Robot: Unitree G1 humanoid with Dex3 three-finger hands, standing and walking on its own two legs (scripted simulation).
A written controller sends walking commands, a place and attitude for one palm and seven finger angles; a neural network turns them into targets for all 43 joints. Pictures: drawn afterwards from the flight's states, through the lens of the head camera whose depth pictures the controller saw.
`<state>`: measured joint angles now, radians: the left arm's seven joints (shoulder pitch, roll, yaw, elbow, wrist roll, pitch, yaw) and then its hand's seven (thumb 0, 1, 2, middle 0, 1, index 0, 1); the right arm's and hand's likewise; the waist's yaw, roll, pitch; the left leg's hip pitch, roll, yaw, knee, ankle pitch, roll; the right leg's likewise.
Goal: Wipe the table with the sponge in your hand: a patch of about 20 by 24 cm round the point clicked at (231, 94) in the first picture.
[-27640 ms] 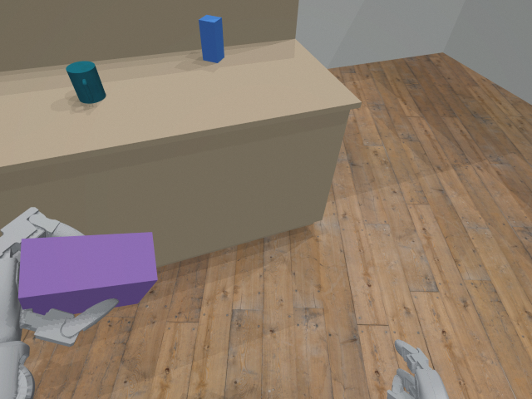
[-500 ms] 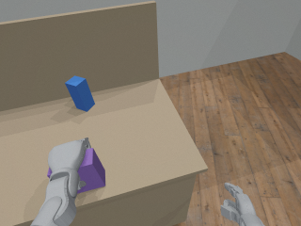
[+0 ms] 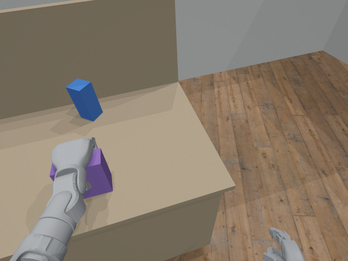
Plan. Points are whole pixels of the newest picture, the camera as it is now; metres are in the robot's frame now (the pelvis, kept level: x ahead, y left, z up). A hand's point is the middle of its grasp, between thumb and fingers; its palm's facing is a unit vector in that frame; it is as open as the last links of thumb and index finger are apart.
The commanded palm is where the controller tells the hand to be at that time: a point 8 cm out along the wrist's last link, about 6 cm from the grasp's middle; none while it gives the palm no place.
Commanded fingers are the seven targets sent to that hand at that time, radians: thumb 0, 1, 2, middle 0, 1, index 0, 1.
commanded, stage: wipe forward along the middle lane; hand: left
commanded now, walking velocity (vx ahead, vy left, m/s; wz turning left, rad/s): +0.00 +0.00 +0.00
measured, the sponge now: (86, 180) +0.31 +0.28 -0.01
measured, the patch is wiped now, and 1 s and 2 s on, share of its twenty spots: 0.95 0.95 0.95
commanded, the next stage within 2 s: slide back across to the first lane in 1.00 s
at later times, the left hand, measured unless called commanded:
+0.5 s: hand (82, 151) +0.36 +0.30 +0.04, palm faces -0.10 -0.03 -0.99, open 9.9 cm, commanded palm +0.35 +0.30 +0.07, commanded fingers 0.00 0.10 1.30 -1.20 -1.60 -1.20 -1.60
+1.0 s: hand (82, 136) +0.42 +0.32 +0.04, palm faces -0.11 +0.00 -0.99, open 9.9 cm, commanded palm +0.40 +0.31 +0.07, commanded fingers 0.00 0.10 1.30 -1.20 -1.60 -1.20 -1.60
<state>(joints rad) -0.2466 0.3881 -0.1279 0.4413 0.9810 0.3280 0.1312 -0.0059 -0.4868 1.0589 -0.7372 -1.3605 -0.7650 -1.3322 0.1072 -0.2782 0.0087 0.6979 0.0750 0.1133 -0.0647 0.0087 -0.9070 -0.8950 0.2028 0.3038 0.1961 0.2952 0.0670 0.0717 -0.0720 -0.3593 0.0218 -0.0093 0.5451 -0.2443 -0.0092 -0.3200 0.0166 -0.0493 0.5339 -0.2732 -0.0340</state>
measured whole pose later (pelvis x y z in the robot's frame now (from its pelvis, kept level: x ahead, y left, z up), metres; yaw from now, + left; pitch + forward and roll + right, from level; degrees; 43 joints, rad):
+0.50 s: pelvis +0.00 +0.00 +0.00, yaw +0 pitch +7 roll -1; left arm -0.45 0.46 -0.05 0.70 0.99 0.22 0.15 0.01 -0.49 1.06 -0.74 -1.36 -0.77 -1.33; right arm 0.17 -0.28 0.00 0.71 0.08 0.13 -0.07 0.01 -0.91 -0.89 0.20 0.30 0.20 0.30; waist 0.02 0.06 -0.09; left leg -0.46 0.03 -0.01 0.58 -0.25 0.00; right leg -0.41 0.02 -0.05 0.55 -0.27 -0.03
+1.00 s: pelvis +0.01 +0.02 -0.01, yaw +0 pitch +11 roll -2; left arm -0.66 0.49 -0.05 0.93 1.04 0.19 0.18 0.01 -0.50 1.07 -0.75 -1.35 -0.77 -1.33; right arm 0.21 -0.27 -0.01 0.73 0.07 0.14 -0.05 0.01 -0.91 -0.89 0.20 0.30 0.20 0.30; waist -0.01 0.05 -0.11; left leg -0.55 0.01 -0.01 0.63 -0.27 0.02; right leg -0.49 0.01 -0.04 0.56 -0.27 -0.01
